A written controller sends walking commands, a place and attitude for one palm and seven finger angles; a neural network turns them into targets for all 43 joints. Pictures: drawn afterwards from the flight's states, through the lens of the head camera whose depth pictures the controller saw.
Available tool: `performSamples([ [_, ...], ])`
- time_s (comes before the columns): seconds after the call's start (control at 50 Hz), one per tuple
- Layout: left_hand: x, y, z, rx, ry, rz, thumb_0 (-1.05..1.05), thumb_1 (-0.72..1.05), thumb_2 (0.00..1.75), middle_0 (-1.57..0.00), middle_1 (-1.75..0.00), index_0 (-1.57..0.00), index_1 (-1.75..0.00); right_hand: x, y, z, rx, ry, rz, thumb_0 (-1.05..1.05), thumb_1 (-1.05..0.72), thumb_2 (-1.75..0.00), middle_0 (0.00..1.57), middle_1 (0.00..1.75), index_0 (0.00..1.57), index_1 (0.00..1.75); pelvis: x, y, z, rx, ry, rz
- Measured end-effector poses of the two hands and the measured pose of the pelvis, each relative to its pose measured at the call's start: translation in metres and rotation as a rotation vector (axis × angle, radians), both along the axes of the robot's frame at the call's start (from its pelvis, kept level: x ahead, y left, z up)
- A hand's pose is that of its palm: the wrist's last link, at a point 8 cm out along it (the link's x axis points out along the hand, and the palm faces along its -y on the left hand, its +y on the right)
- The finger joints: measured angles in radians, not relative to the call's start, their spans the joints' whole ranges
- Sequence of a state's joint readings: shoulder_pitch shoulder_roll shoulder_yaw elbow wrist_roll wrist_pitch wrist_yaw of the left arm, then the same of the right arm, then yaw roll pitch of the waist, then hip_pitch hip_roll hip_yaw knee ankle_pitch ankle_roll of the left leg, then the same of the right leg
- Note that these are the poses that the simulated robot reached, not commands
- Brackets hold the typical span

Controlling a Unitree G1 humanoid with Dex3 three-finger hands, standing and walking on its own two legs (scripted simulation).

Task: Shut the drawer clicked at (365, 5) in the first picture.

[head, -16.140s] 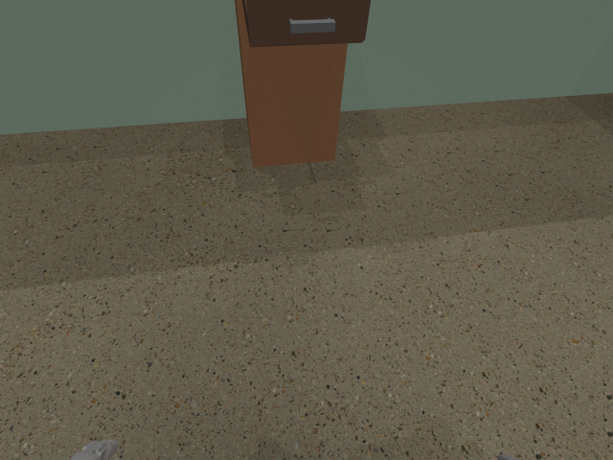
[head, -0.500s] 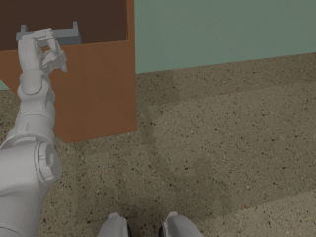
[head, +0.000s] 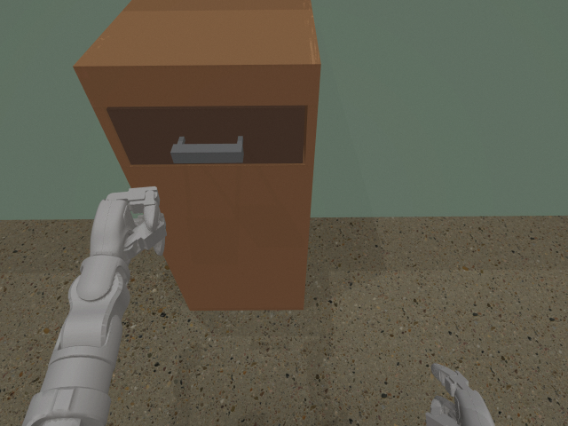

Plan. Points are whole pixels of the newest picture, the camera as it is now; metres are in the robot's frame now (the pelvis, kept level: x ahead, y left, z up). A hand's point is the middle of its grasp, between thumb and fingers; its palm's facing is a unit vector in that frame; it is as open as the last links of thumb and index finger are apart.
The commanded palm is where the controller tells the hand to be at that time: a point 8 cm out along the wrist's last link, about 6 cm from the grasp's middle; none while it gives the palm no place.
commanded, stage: draw the hand back to the body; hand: left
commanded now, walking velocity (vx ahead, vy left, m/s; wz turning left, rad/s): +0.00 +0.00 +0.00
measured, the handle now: (209, 146) +0.62 +0.19 +0.05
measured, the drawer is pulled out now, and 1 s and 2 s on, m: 0.00 0.00 0.00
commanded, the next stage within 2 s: step back with the hand held close in 0.80 s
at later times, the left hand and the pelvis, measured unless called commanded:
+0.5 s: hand (71, 302) +0.21 +0.23 +0.16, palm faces +0.33 -0.88 -0.33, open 3.3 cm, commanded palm +0.16 +0.27 +0.18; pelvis -0.01 +0.00 +0.03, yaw +0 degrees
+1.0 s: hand (24, 322) +0.18 +0.24 +0.19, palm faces +0.39 -0.83 -0.40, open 3.3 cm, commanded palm +0.12 +0.28 +0.20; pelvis +0.00 +0.00 +0.03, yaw +1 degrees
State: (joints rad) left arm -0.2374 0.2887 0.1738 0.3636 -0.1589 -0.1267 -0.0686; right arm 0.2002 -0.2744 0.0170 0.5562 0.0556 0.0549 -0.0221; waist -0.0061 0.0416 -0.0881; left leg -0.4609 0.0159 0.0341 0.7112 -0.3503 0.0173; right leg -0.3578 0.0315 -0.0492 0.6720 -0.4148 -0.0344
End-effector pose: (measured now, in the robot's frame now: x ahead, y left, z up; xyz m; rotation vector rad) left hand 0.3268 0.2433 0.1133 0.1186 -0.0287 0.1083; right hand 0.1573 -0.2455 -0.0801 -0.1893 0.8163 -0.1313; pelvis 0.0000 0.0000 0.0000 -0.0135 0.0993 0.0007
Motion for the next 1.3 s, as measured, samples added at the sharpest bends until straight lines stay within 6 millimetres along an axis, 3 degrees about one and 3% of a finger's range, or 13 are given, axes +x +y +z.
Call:
performSamples([
  [0.12,-0.042,0.008,0.017,0.102,0.016,0.095,0.02,0.89,0.9,-1.4,-1.6,-1.4,-1.6,0.022,0.019,0.021,0.015,-0.076,0.046,0.01,-0.9,-0.89,0.2,0.29,0.2,0.3,-0.005,-0.001,0.013,0.009,-0.073,-0.001],
  [0.28,-0.092,0.016,0.039,0.153,-0.018,0.166,0.02,0.89,0.9,-1.4,-1.6,-1.4,-1.6,0.022,0.034,0.027,0.027,-0.088,0.1,0.01,-0.9,-0.89,0.2,0.29,0.2,0.3,-0.008,-0.001,0.023,0.012,-0.14,0.001],
  [0.52,-0.158,0.027,0.066,0.251,-0.071,0.223,0.02,0.89,0.9,-1.4,-1.6,-1.4,-1.6,0.006,0.027,0.021,0.018,-0.068,0.088,0.01,-0.9,-0.89,0.2,0.3,0.2,0.3,-0.007,-0.001,0.027,0.009,-0.177,-0.003],
  [0.7,-0.2,0.034,0.086,0.343,-0.097,0.27,0.02,0.89,0.9,-1.4,-1.6,-1.41,-1.6,0.011,0.022,0.024,0.0,-0.112,0.087,0.02,-0.9,-0.89,0.2,0.29,0.2,0.3,-0.005,0.0,0.026,0.005,-0.179,0.002],
  [0.92,-0.194,0.036,0.079,0.302,-0.104,0.292,0.02,0.89,0.9,-1.4,-1.6,-1.41,-1.6,0.022,0.032,0.029,-0.004,-0.147,0.114,0.01,-0.9,-0.89,0.2,0.29,0.2,0.3,-0.004,0.001,0.026,0.007,-0.183,0.007],
  [1.04,-0.184,0.042,0.093,0.38,-0.15,0.255,0.02,0.88,0.89,-1.4,-1.6,-1.41,-1.6,0.022,0.033,0.032,0.003,-0.12,0.097,0.01,-0.9,-0.89,0.2,0.3,0.2,0.3,-0.004,0.003,0.026,-0.002,-0.145,0.007],
  [1.16,-0.18,0.043,0.084,0.408,-0.071,0.186,0.02,0.89,0.9,-1.4,-1.6,-1.4,-1.6,0.009,0.024,0.026,-0.006,-0.055,0.022,0.01,-0.9,-0.89,0.2,0.3,0.2,0.3,-0.008,0.012,0.026,0.001,-0.1,-0.004],
  [1.3,-0.191,0.054,0.077,0.42,-0.028,0.166,0.02,0.88,0.89,-1.4,-1.6,-1.4,-1.6,-0.015,0.022,0.023,-0.035,0.008,-0.022,0.01,-0.9,-0.89,0.2,0.29,0.2,0.3,-0.021,0.02,0.025,-0.001,-0.082,-0.008],
])
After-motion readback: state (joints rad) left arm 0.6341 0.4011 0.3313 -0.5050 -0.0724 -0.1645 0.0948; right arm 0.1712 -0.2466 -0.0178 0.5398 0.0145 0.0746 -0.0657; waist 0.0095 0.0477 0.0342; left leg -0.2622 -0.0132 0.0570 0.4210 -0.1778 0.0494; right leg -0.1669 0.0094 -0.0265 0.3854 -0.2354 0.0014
